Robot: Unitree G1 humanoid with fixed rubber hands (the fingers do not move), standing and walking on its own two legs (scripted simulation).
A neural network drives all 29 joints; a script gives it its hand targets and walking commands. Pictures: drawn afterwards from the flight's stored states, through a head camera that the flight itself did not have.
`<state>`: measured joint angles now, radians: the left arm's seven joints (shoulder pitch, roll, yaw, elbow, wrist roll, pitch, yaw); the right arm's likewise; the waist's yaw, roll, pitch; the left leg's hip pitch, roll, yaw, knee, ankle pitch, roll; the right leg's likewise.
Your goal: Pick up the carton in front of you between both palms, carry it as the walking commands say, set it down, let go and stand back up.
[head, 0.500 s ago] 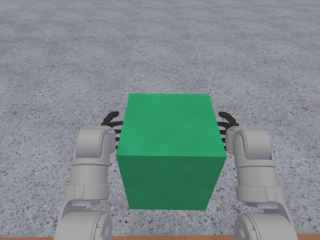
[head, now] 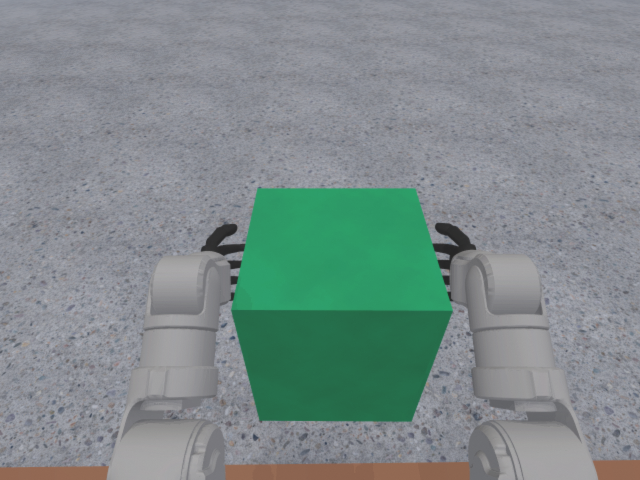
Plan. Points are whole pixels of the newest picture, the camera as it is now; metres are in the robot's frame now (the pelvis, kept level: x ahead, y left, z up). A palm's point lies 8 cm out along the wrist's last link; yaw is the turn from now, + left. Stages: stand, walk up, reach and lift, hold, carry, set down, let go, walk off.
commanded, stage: carry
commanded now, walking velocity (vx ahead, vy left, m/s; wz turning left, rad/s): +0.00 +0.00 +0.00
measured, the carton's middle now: (335, 307) +0.35 +0.00 +0.05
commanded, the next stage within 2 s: none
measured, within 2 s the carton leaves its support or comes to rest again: neither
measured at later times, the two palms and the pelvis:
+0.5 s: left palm (218, 260) +0.36 +0.15 +0.13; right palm (462, 261) +0.36 -0.15 +0.13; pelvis +0.03 -0.01 +0.00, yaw +0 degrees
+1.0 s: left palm (225, 185) +0.56 +0.18 +0.10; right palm (407, 187) +0.55 -0.12 +0.10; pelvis +0.21 +0.03 +0.01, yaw +0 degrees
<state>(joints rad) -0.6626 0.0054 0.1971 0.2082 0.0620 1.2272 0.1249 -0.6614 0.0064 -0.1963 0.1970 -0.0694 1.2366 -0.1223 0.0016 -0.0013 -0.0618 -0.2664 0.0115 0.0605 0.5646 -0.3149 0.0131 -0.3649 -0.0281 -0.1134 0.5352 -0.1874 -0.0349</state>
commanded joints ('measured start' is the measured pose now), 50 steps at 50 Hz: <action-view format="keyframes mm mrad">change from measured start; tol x16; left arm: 1 -739 -1129 -567 -127 -441 -25 -248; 50 -725 -1193 -648 -203 -460 -60 -238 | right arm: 1 -723 1110 569 -112 425 -35 238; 33 -772 1149 576 -109 463 -44 238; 43 -575 1061 541 -80 375 -40 224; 50 -776 1131 645 -282 459 -77 235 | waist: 1 -1 3 -376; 23 -19 133 -246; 28 22 -247 -288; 40 22 -123 -342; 44 -49 325 -424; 50 -49 106 -392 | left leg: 1 50 116 -97 -82 170 34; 13 41 116 -99 -84 165 34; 18 4 126 -168 -202 -337 74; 22 109 217 -271 -258 -296 128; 26 -27 113 -78 -33 -118 71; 31 -555 34 -20 411 -275 41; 41 100 -42 130 -162 182 28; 44 550 375 -608 -252 66 227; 50 454 275 -256 -212 440 173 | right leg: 1 200 -123 122 -51 176 -21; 13 196 -126 121 -53 170 -18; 18 88 -79 98 -58 -355 -9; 22 -49 0 -15 59 -209 8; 25 114 -12 3 -39 -182 -14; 28 459 -293 488 -196 -160 -178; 31 562 -366 551 -185 19 -248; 40 326 -189 116 -118 59 -101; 45 -415 10 93 580 -389 -9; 50 -354 -37 89 438 -209 19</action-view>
